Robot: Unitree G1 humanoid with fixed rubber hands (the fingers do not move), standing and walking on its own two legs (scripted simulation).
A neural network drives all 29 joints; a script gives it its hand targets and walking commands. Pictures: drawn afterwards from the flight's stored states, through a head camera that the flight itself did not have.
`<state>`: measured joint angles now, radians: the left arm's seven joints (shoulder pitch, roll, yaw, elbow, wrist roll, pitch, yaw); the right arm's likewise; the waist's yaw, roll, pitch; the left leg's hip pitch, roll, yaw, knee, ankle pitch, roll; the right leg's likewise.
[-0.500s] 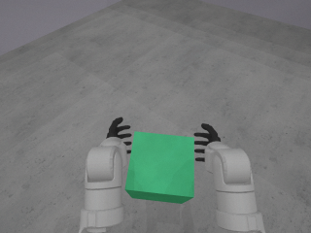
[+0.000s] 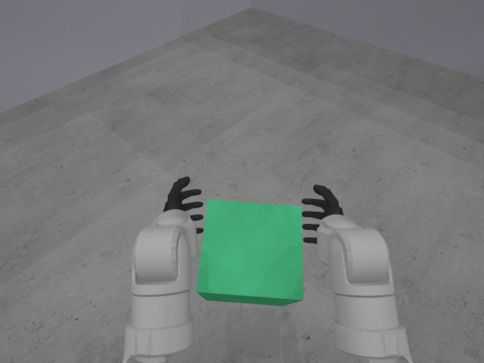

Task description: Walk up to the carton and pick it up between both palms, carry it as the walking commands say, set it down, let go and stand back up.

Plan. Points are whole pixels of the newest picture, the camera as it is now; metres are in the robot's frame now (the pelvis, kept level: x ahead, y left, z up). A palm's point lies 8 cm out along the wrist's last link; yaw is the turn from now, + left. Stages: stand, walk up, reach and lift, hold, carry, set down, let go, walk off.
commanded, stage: carry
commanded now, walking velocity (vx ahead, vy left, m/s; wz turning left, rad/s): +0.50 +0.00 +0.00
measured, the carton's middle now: (249, 258) +0.32 +0.01 -0.02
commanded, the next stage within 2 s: none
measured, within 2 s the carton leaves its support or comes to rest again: neither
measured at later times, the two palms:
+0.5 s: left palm (210, 103) +0.61 +0.09 +0.11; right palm (320, 105) +0.61 -0.15 +0.10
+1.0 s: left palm (234, 53) +0.78 +0.04 +0.14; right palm (330, 64) +0.77 -0.20 +0.11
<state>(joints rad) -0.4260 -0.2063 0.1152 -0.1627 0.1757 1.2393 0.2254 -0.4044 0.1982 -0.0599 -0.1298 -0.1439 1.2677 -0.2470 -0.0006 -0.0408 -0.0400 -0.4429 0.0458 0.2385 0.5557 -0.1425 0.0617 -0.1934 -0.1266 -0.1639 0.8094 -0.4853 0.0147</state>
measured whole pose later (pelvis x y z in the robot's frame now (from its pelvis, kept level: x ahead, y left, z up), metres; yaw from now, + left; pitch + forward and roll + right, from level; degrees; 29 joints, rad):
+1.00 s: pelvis +0.46 -0.06 +0.03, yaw +0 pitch +5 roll +3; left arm -0.41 -0.20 0.10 -0.20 0.14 1.22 0.17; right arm -0.37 0.18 -0.08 -0.22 -0.14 1.26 -0.22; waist -0.01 0.02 -0.04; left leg -0.30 0.03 0.05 0.68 -0.32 0.01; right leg -0.20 -0.04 -0.18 0.35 -0.18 -0.04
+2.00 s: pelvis +0.59 -0.12 +0.01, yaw -3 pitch +6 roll +2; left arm -0.27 -0.15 0.05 0.15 0.19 0.87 0.12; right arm -0.28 0.16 -0.06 0.13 -0.21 0.92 -0.13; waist -0.01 0.01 -0.17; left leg -0.37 0.03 0.06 0.59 -0.29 -0.02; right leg -0.21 0.05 -0.09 0.54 -0.42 -0.09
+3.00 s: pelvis +0.54 -0.10 +0.01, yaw -4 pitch +2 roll +0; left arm -0.35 -0.18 0.12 0.31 0.26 0.75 0.12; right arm -0.32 0.17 -0.12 0.31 -0.25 0.76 -0.12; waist 0.02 0.00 -0.14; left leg -0.38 0.03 0.05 0.55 -0.21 0.00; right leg -0.25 0.03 -0.12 0.55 -0.35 -0.08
